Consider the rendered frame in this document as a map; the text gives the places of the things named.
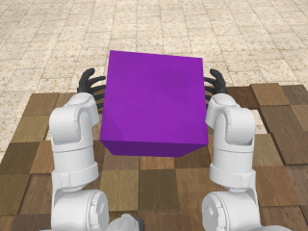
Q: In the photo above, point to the robot left foot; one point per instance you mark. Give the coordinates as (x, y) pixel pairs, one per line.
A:
(140, 222)

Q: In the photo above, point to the right robot hand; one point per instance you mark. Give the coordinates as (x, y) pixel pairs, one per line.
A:
(218, 83)

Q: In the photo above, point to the left robot forearm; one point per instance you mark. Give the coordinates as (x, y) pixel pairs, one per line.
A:
(72, 145)

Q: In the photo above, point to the robot left upper arm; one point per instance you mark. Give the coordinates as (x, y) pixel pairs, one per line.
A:
(85, 210)

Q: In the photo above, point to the left robot hand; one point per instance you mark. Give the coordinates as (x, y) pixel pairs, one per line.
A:
(85, 85)

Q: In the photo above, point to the carton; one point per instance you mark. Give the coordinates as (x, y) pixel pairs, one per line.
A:
(154, 105)

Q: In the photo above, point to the right robot forearm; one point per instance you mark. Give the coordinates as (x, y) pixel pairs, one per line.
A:
(233, 142)

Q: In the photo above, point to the robot right upper arm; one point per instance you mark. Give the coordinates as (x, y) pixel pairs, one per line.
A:
(232, 211)

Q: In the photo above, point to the left robot shin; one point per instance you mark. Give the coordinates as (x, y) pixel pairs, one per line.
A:
(127, 215)

